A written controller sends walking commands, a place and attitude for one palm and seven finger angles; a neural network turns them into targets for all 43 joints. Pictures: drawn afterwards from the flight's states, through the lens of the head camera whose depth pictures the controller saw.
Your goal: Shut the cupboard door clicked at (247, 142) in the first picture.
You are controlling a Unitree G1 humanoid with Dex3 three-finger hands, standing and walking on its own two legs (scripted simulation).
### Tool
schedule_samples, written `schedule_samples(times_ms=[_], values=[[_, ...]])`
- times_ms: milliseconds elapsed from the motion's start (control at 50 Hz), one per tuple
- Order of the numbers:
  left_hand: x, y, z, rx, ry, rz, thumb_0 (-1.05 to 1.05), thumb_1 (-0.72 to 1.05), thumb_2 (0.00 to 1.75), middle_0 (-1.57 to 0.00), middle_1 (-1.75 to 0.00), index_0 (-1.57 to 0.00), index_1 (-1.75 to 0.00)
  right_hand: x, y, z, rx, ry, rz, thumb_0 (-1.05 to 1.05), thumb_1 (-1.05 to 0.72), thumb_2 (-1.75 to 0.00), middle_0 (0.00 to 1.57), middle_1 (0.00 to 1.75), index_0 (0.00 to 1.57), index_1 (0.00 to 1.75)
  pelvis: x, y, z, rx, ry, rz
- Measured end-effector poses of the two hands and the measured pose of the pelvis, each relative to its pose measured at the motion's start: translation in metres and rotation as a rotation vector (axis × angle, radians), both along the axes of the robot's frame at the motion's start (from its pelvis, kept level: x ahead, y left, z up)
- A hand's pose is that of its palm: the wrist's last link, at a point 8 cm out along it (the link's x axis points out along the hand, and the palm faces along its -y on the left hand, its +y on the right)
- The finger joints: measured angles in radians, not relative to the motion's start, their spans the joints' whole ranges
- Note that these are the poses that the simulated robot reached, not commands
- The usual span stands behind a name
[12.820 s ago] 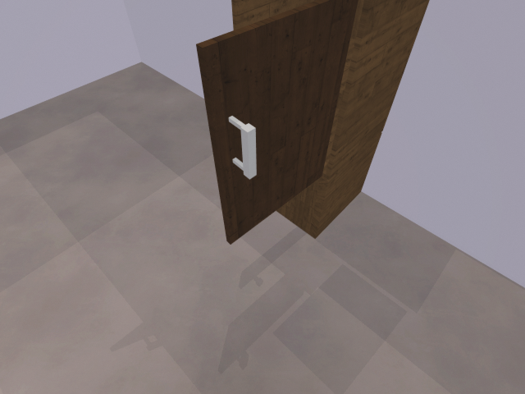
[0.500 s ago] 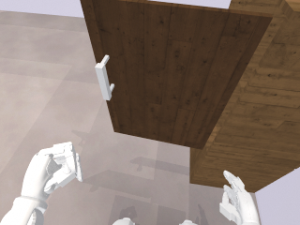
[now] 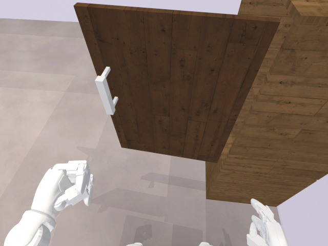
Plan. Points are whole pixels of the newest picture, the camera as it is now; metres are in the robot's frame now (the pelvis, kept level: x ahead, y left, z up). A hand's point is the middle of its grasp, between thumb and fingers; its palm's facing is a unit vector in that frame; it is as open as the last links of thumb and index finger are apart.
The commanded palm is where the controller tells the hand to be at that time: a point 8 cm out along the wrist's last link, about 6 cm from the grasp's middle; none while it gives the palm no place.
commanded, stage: raise the hand and make a fist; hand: left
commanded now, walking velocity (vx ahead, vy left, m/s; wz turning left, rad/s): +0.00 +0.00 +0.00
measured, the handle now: (108, 91) +0.50 +0.20 +0.08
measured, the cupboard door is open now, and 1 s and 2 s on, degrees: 86 86 86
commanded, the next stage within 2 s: bring the fist close to the handle in 0.14 s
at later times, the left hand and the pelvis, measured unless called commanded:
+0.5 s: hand (85, 174) +0.25 +0.18 +0.08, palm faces -0.12 -0.99 -0.06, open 3.1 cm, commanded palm +0.24 +0.24 +0.08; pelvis -0.02 +0.00 +0.00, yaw +1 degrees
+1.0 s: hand (101, 137) +0.34 +0.18 +0.08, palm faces -0.13 -0.99 -0.01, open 3.1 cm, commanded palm +0.33 +0.24 +0.08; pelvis -0.01 -0.01 +0.00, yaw +0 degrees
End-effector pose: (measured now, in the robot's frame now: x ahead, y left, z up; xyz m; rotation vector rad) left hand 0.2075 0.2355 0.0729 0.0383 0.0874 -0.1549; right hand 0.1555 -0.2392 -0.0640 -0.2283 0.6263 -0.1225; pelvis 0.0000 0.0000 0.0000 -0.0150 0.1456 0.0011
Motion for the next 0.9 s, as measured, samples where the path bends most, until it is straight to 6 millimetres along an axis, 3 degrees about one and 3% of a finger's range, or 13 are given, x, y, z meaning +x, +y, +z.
schedule_samples(times_ms=[100, 260, 340, 440, 580, 660, 760, 900], values=[[-0.006, 0.010, 0.019, 0.010, -0.135, 0.074, 0.02, 0.90, 0.90, -1.30, -1.50, -1.29, -1.50, -0.002, 0.001, 0.000, 0.001, -0.005, 0.018, 0.01, -0.90, -0.90, 0.20, 0.30, 0.20, 0.30, -0.005, -0.003, -0.001, -0.002, -0.011, 0.008], [-0.016, -0.004, -0.001, 0.011, -0.001, -0.002, 0.01, 0.90, 0.90, -1.30, -1.50, -1.29, -1.50, -0.003, 0.005, -0.001, 0.027, -0.037, 0.025, 0.01, -0.90, -0.90, 0.20, 0.30, 0.20, 0.30, -0.013, -0.003, -0.001, 0.000, -0.020, 0.008], [-0.014, 0.000, 0.008, 0.019, -0.065, 0.022, 0.02, 0.90, 0.90, -1.30, -1.50, -1.30, -1.50, -0.004, 0.006, -0.001, 0.020, -0.043, 0.028, 0.01, -0.90, -0.90, 0.20, 0.30, 0.20, 0.30, -0.016, -0.004, -0.002, 0.000, -0.026, 0.010], [0.009, 0.011, 0.019, 0.014, -0.159, 0.075, 0.01, 0.90, 0.90, -1.30, -1.50, -1.30, -1.50, -0.009, 0.005, -0.009, 0.014, -0.011, 0.038, 0.01, -0.90, -0.90, 0.20, 0.30, 0.20, 0.30, -0.021, -0.005, -0.004, -0.003, -0.027, 0.021], [0.048, -0.011, 0.004, 0.009, -0.037, -0.039, 0.01, 0.90, 0.90, -1.30, -1.50, -1.30, -1.50, -0.023, -0.003, -0.013, 0.014, 0.030, -0.010, 0.01, -0.90, -0.90, 0.20, 0.30, 0.20, 0.30, -0.020, -0.004, 0.000, 0.006, -0.010, 0.011], [0.068, -0.006, 0.008, -0.006, -0.056, 0.000, 0.02, 0.90, 0.90, -1.30, -1.50, -1.30, -1.50, -0.033, -0.010, -0.014, 0.004, 0.066, -0.043, 0.01, -0.90, -0.90, 0.20, 0.30, 0.20, 0.30, -0.016, -0.006, 0.002, 0.015, -0.004, -0.002], [0.086, 0.006, 0.020, -0.002, -0.117, 0.059, 0.01, 0.90, 0.90, -1.30, -1.50, -1.29, -1.50, -0.040, -0.017, -0.016, -0.003, 0.115, -0.053, 0.01, -0.90, -0.90, 0.20, 0.30, 0.20, 0.30, -0.011, -0.008, 0.003, 0.017, 0.005, -0.002], [0.104, -0.001, 0.007, -0.002, -0.035, 0.001, 0.01, 0.90, 0.90, -1.30, -1.50, -1.29, -1.50, -0.042, -0.024, -0.021, -0.007, 0.160, -0.069, 0.01, -0.90, -0.90, 0.20, 0.30, 0.20, 0.30, -0.008, -0.007, 0.005, 0.018, 0.024, -0.002]])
